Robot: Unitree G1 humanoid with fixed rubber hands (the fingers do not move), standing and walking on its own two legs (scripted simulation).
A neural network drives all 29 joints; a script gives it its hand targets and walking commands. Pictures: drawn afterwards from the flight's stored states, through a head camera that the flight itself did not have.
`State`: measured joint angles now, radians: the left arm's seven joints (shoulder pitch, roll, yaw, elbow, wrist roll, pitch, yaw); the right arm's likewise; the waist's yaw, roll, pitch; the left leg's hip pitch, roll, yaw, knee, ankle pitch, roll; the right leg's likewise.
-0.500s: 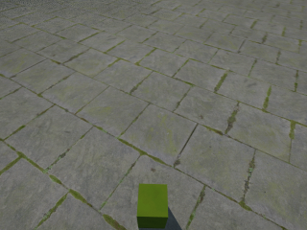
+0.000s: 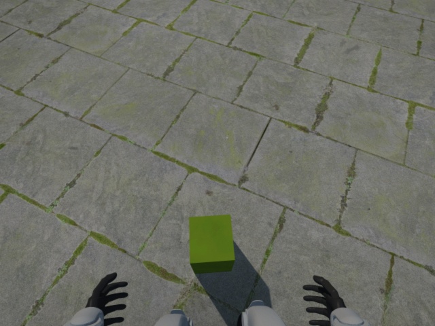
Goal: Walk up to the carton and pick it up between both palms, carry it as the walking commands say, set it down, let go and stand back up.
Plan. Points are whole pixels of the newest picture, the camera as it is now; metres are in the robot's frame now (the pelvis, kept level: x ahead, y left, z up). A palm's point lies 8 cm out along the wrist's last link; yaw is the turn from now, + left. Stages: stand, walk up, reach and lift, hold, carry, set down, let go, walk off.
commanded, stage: reach and lift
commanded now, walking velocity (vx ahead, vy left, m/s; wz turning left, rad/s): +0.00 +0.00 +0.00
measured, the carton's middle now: (211, 245) +0.40 +0.02 -0.61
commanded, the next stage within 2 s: none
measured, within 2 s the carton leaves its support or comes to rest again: neither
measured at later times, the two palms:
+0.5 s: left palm (121, 261) +0.26 +0.21 -0.14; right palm (303, 252) +0.28 -0.19 -0.14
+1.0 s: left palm (144, 202) +0.41 +0.18 -0.17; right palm (277, 198) +0.42 -0.16 -0.17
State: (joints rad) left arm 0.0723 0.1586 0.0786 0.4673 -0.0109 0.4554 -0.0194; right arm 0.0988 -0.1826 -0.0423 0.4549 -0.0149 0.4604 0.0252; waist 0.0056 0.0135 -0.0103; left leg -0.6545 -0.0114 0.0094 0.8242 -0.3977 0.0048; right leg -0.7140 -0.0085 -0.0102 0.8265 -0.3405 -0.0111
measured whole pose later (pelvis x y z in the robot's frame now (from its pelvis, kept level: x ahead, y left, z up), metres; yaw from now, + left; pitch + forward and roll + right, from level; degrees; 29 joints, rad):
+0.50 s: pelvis -0.06 +0.00 -0.05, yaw +0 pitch +20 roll +0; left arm -0.46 0.14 0.18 0.64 0.01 0.41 0.03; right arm -0.48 -0.14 -0.14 0.65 0.00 0.43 -0.05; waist 0.02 0.01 0.03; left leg -1.02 0.00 -0.01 1.08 -0.40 -0.01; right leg -1.06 0.00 -0.03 1.03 -0.32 -0.02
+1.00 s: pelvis -0.06 +0.00 -0.07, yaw +1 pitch +39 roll +1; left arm -0.99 0.16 0.30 0.91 0.02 0.10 0.08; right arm -1.01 -0.13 -0.26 0.89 -0.05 0.14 -0.13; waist 0.02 0.01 -0.03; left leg -1.41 -0.01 0.01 1.08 -0.35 0.00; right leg -1.46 -0.01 -0.01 1.05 -0.27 -0.01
